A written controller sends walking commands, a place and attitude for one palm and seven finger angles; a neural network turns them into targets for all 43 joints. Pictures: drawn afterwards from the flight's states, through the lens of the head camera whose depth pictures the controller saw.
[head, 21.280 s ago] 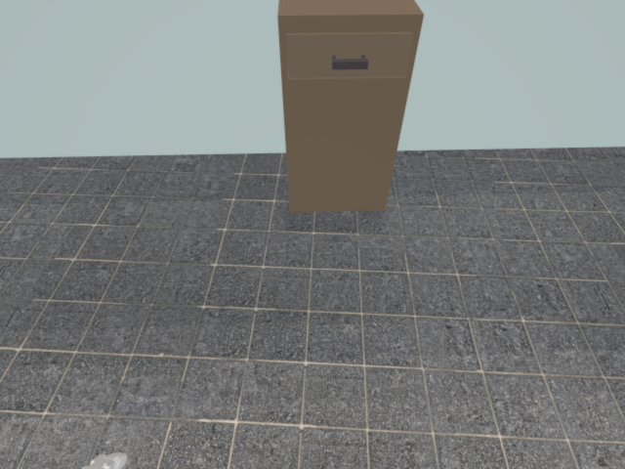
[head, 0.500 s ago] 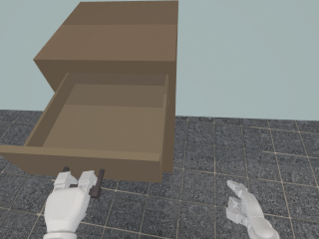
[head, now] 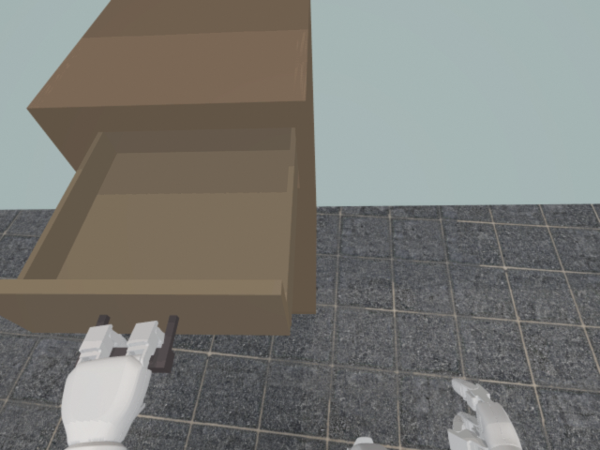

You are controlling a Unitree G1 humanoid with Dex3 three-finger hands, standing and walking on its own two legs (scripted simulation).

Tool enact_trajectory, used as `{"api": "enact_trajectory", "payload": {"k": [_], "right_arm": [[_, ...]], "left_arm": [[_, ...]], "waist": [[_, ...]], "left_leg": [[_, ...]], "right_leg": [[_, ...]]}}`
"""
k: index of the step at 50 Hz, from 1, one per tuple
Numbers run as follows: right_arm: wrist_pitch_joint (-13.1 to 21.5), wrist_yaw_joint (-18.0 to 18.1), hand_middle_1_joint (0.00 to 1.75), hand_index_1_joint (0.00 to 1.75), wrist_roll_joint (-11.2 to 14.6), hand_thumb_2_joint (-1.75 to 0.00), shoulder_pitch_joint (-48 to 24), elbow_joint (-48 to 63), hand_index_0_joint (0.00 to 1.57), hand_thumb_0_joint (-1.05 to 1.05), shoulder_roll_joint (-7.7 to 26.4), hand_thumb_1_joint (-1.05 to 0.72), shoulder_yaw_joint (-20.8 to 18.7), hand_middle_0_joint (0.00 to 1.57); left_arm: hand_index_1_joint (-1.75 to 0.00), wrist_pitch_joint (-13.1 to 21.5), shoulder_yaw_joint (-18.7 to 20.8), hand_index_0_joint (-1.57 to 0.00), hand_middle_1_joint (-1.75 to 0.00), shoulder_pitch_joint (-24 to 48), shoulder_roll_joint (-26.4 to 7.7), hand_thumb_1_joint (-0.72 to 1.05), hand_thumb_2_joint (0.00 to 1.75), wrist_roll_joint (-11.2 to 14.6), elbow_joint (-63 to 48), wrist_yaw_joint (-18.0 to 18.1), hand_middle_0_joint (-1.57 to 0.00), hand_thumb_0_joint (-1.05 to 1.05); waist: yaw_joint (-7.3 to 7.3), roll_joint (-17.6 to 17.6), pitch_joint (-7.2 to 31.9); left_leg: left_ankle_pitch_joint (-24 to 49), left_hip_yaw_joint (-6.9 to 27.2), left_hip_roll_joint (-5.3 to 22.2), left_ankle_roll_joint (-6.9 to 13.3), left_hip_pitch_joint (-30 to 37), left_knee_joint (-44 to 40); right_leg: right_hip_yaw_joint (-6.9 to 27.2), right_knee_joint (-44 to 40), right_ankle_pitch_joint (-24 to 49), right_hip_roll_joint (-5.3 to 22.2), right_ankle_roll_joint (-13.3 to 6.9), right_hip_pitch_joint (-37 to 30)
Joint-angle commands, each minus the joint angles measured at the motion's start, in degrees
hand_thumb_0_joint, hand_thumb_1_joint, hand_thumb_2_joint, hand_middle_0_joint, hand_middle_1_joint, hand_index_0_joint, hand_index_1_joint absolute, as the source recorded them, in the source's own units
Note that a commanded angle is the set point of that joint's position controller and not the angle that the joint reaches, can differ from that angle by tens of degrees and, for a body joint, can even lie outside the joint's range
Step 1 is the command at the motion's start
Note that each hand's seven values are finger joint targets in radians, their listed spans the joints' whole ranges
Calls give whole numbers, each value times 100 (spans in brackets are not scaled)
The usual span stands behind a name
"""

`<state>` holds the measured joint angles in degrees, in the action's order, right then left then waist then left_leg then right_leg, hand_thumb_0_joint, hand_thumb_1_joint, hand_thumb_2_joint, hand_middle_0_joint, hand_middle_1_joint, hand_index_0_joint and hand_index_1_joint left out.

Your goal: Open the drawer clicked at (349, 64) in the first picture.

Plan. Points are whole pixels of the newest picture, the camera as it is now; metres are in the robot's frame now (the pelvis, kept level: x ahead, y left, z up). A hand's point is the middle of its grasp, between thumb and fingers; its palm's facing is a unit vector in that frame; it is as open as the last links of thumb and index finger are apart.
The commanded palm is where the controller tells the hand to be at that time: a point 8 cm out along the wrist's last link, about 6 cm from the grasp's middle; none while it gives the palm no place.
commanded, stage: open the thumb to release the handle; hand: left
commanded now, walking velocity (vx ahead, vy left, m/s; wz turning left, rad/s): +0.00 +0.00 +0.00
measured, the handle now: (131, 341) +0.25 +0.25 +0.00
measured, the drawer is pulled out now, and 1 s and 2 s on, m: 0.30 0.30 0.30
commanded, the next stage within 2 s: lift the hand off the handle in 0.50 s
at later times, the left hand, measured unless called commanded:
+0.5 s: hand (129, 393) +0.19 +0.24 -0.01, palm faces -0.01 -0.07 -1.00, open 12.1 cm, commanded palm +0.16 +0.24 +0.04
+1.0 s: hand (135, 380) +0.20 +0.23 -0.01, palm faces +0.01 -0.07 -1.00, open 13.8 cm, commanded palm +0.18 +0.23 +0.05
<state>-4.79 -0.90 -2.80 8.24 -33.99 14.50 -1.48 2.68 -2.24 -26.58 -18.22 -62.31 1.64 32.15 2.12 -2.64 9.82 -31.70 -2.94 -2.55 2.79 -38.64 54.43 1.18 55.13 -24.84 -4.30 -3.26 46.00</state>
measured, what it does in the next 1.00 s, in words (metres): stands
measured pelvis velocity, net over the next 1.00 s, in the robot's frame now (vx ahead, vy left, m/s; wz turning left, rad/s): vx -0.02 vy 0.00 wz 0.03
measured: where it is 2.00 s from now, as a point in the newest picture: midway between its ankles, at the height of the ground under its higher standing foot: outside the picture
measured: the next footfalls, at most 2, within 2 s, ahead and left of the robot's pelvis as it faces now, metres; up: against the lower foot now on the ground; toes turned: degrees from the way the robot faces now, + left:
none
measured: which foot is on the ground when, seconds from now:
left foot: down 0.00-1.00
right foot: down 0.00-1.00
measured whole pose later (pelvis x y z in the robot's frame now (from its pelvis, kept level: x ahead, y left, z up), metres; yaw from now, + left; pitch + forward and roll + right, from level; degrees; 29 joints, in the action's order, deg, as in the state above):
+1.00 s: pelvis -0.02 +0.00 +0.01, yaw +2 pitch +13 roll +1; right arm -4.0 2.2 -2.1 7.0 -35.1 13.2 -0.8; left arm 0.1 -4.7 -14.0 -17.7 -62.5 10.1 28.8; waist 3.2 -3.0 8.7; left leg -29.2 -1.3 -3.2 2.6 -37.2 53.1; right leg -0.3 53.0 -22.6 -3.3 -3.5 43.6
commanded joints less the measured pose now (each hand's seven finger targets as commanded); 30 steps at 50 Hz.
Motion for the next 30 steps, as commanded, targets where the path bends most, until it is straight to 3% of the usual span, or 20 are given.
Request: {"api": "enact_trajectory", "payload": {"k": [1,3,6,7,10,12,14,16,17,20,22,24,26,30], "right_arm": [[305,167,30,30,9,-90,-655,845,20,0,548,-90,-237,20],[346,216,30,30,41,-90,-688,822,20,0,510,-90,-226,20],[339,276,30,30,77,-90,-755,838,20,0,528,-90,-200,20],[342,292,30,30,88,-90,-757,842,20,0,501,-90,-170,20],[343,333,30,30,120,-90,-821,824,20,0,489,-90,-147,20],[350,364,30,30,118,-90,-837,840,20,0,476,-90,-109,20],[371,352,30,30,115,-90,-843,868,20,0,447,-90,-105,20],[377,354,30,30,109,-90,-821,851,20,0,455,-90,-107,20],[386,357,30,30,98,-90,-812,857,20,0,453,-90,-109,20],[427,315,30,30,73,-90,-783,889,20,0,437,-90,-144,20],[421,303,30,30,63,-90,-784,884,20,0,455,-90,-147,20],[435,270,30,30,44,-90,-762,896,20,0,454,-90,-174,20],[423,272,30,30,49,-90,-764,897,20,0,474,-90,-171,20],[423,225,30,30,44,-90,-745,914,20,0,467,-90,-195,20]], "left_arm": [[-134,-169,639,-40,-134,840,-850,83,87,-63,-811,337,-40,0],[-133,-245,563,-38,-133,696,-771,69,81,-42,-438,325,-38,0],[-130,-323,610,-37,-130,891,-929,48,72,8,-472,237,-37,0],[-130,-354,575,-36,-130,772,-904,41,69,9,-315,195,-36,0],[-127,-371,368,-35,-127,1025,-808,20,60,16,-233,-13,-35,0],[-126,-300,481,-34,-126,1044,-953,6,54,8,-176,-94,-34,0],[-124,-221,340,-33,-124,964,-810,-8,48,2,-192,-161,-33,0],[-123,-154,403,-32,-123,1137,-858,-22,42,22,-109,-199,-32,0],[-122,-98,473,-32,-122,1193,-923,-29,39,-10,-113,-195,-32,0],[-120,3,347,-30,-120,1160,-783,-50,30,-48,-227,-160,-30,0],[-120,25,457,-30,-120,1198,-895,-50,30,-83,-267,-112,-30,0],[-120,22,264,-30,-120,1135,-690,-50,30,-82,-340,-86,-30,0],[-120,16,475,-30,-120,975,-851,-50,30,-49,-302,-55,-30,0],[-120,-47,157,-30,-120,976,-576,-50,30,-86,-456,-27,-30,0]], "waist": [[-3,361,1132],[63,346,1140],[93,308,1277],[133,419,1221],[58,515,917],[117,399,875],[126,284,836],[68,417,758],[112,435,765],[146,146,873],[141,232,986],[113,258,1041],[153,334,1093],[127,206,1083]], "left_leg": [[2360,489,31,-186,317,-521],[2137,457,2,-182,318,-597],[2111,422,-25,-160,392,-692],[2081,412,-42,-154,350,-725],[1853,406,-43,-132,305,-826],[1743,386,-65,-118,281,-875],[1775,392,-61,-127,375,-894],[1670,404,-48,-113,282,-882],[1614,405,-59,-113,257,-878],[1711,413,-57,-132,376,-847],[1815,420,-58,-140,384,-786],[1896,417,-44,-144,410,-742],[1953,437,-46,-155,335,-735],[2063,454,-19,-177,475,-721]], "right_leg": [[315,-658,2118,188,-20,-1325],[292,-738,1900,192,-21,-1415],[341,-842,1969,206,-24,-1656],[349,-871,1963,216,-4,-1734],[375,-1050,1719,231,15,-1705],[422,-1098,1597,240,7,-1758],[393,-1117,1529,229,-8,-1689],[384,-1152,1413,239,5,-1652],[407,-1144,1317,238,6,-1623],[333,-1063,1318,229,-32,-1512],[377,-1008,1440,216,-36,-1506],[320,-962,1527,222,-29,-1462],[319,-916,1623,210,-35,-1556],[244,-875,1544,197,-51,-1368]]}}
